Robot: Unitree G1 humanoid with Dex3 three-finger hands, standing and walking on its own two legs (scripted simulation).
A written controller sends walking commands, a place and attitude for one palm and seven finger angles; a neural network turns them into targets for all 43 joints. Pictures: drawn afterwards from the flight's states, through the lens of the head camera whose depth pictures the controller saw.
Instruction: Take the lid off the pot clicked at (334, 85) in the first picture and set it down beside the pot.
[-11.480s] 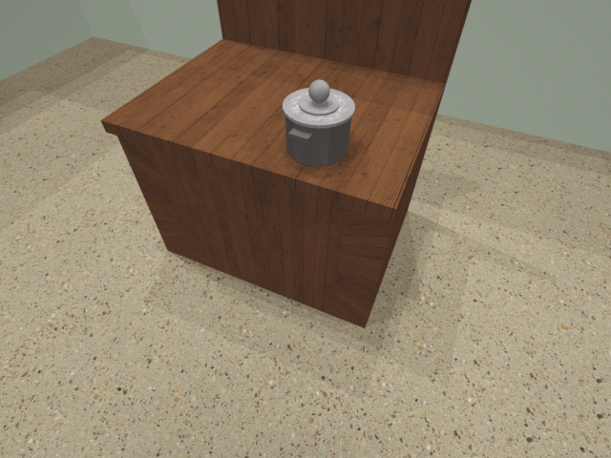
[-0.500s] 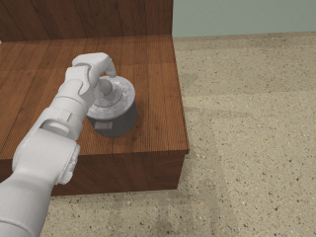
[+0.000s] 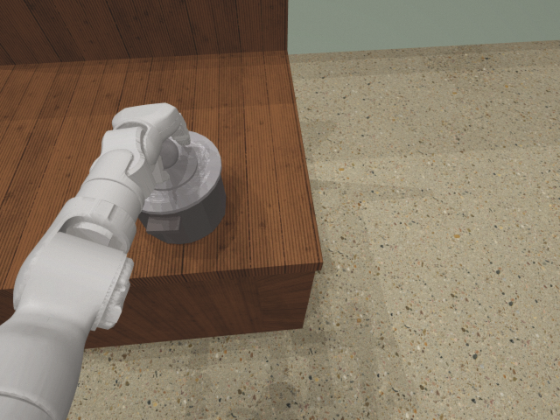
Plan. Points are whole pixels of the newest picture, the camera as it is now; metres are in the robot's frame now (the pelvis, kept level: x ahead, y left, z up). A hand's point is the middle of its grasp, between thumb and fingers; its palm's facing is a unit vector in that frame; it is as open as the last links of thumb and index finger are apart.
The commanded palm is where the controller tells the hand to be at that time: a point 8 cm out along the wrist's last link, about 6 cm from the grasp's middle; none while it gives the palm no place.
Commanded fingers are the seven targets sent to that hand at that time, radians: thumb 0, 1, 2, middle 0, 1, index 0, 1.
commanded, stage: lower the open fingers around the knob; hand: left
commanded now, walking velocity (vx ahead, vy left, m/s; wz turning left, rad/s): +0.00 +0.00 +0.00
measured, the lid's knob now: (162, 153) +0.52 +0.14 +0.05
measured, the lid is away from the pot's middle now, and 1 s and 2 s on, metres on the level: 0.00 0.00 0.00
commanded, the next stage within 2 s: close the fingers and squeeze the knob in 0.16 s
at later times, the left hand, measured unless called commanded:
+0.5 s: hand (150, 161) +0.49 +0.15 +0.07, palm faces -0.39 -0.04 -0.92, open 10.1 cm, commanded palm +0.50 +0.15 +0.13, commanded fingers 0.00 0.02 0.95 -0.50 -0.92 -0.50 -0.92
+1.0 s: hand (153, 157) +0.49 +0.15 +0.08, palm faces -0.38 -0.04 -0.92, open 8.2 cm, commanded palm +0.50 +0.14 +0.13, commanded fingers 0.00 0.31 0.81 -0.67 -1.07 -0.67 -1.07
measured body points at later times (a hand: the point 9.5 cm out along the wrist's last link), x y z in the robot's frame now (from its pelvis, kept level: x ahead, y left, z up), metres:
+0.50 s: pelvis +0.00 +0.00 +0.00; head +0.07 -0.01 +0.44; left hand +0.50 +0.15 +0.12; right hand +0.03 -0.27 -0.14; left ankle -0.02 +0.10 -0.73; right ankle -0.03 -0.12 -0.73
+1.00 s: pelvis +0.00 +0.00 +0.00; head +0.07 -0.01 +0.44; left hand +0.51 +0.15 +0.13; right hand +0.00 -0.27 -0.14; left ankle -0.02 +0.10 -0.73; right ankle -0.03 -0.12 -0.73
